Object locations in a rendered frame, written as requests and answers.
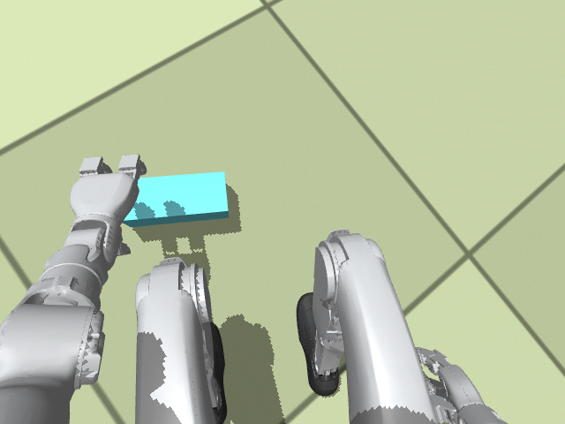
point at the carton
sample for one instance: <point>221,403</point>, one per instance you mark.
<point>179,199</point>

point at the right robot foot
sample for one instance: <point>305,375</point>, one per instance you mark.
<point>320,384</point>

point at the right robot hand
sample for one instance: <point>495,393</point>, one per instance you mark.
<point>453,392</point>

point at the left robot hand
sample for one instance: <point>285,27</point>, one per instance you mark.
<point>99,191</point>

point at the right robot arm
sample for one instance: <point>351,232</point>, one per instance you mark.
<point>478,414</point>

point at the left robot arm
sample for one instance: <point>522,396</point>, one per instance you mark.
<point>52,342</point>

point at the left robot foot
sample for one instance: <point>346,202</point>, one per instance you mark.
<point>220,412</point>

